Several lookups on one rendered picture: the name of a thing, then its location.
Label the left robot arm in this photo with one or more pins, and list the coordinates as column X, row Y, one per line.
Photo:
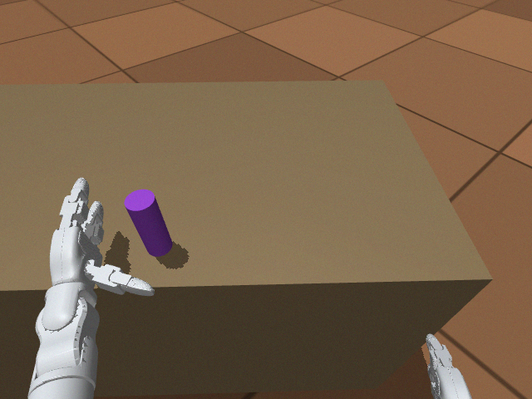
column 66, row 362

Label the right robot hand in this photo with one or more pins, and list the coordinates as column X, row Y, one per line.
column 447, row 382

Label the left robot hand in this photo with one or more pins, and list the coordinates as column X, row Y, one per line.
column 74, row 255

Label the can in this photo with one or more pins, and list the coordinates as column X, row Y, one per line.
column 148, row 220

